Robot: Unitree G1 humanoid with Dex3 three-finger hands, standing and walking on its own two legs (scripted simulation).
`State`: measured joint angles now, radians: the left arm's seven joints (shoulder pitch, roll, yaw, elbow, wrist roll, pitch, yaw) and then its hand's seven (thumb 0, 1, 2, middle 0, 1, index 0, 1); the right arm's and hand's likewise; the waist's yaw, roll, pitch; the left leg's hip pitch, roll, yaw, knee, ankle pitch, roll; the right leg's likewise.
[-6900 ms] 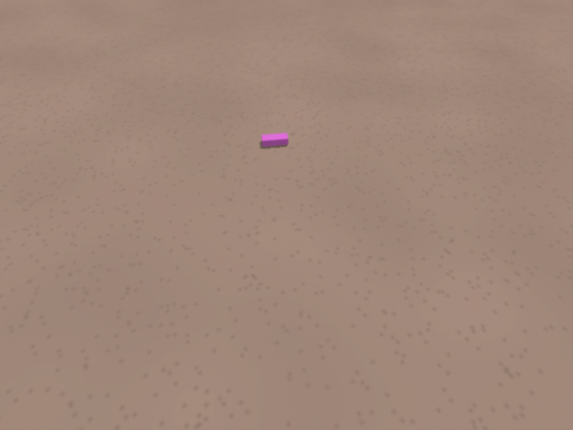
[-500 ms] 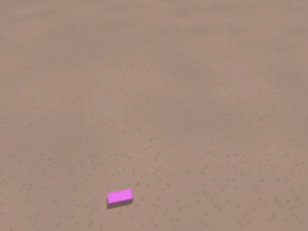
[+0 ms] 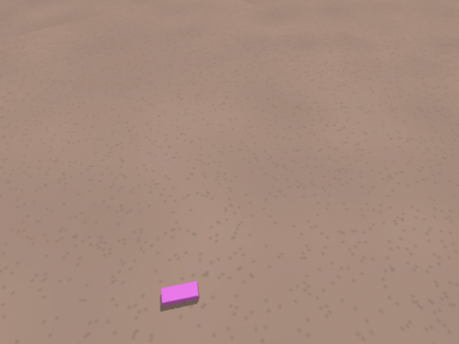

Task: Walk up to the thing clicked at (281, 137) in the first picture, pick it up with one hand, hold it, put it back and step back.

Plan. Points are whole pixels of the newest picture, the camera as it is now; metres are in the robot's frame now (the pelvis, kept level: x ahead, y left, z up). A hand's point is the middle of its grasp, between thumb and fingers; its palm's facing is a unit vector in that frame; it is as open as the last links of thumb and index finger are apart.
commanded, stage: stand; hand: left
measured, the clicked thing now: (180, 293) +0.48 +0.25 -0.76
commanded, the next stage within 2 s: walk up in 1.38 s
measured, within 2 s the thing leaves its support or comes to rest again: neither
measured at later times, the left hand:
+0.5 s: hand out of the picture +0.07 +0.26 -0.16, palm faces -0.03 -0.94 -0.33, open 7.4 cm
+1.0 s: hand out of the picture +0.08 +0.26 -0.16, palm faces -0.03 -0.94 -0.34, open 7.4 cm
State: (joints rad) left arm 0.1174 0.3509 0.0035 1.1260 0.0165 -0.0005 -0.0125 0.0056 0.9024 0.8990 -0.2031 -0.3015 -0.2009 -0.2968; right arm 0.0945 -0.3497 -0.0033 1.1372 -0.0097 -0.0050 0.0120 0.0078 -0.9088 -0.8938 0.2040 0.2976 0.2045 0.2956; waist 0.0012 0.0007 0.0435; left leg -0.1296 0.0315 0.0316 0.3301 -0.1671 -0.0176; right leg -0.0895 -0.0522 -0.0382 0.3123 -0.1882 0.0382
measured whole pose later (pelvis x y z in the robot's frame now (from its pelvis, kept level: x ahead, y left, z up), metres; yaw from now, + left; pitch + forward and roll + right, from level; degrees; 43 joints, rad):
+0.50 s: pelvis +0.00 +0.00 +0.00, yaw +0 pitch -2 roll +0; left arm 0.13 0.35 0.00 1.12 0.02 0.00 -0.01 0.01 0.90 0.90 -0.20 -0.30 -0.20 -0.30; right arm 0.10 -0.35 0.00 1.13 -0.01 0.00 0.01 0.01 -0.91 -0.89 0.20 0.30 0.20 0.30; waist 0.00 0.00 0.05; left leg -0.13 0.03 0.03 0.33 -0.17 -0.01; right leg -0.09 -0.05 -0.04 0.31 -0.19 0.04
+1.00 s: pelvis +0.01 +0.00 +0.00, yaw +0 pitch -2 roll +0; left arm 0.12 0.35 0.00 1.11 0.02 0.00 -0.01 0.01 0.90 0.90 -0.20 -0.30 -0.20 -0.30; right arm 0.10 -0.35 0.00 1.12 -0.01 0.00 0.01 0.01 -0.91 -0.89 0.20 0.30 0.20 0.30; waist 0.00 0.00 0.04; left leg -0.12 0.03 0.04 0.33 -0.18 -0.01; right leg -0.08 -0.06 -0.04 0.31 -0.20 0.04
